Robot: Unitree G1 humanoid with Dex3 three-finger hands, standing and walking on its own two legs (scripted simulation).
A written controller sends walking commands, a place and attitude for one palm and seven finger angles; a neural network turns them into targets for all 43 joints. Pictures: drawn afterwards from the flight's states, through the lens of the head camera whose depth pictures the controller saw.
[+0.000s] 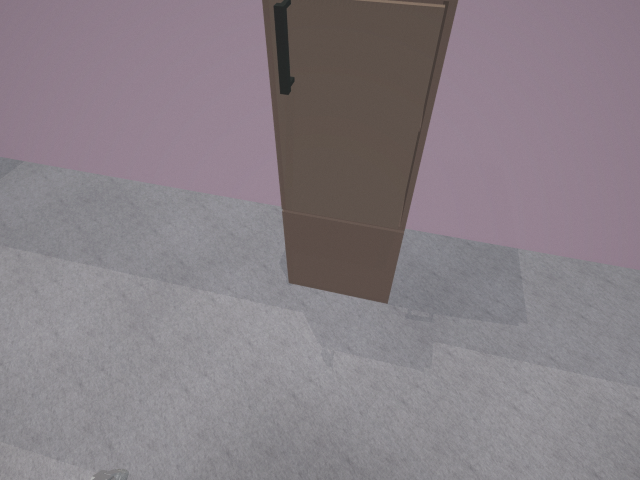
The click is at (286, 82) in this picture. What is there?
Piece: cupboard door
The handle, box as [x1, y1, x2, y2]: [274, 0, 294, 94]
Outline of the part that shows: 284,0 274,5 274,18 280,93 288,94 290,91 290,86 294,80 293,77 289,76 286,25 286,8 290,4 290,0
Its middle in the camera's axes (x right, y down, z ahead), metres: -0.08 -0.41 +0.82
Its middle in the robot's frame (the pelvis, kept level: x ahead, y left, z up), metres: +0.90 +0.13 +0.15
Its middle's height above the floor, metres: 0.93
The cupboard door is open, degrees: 0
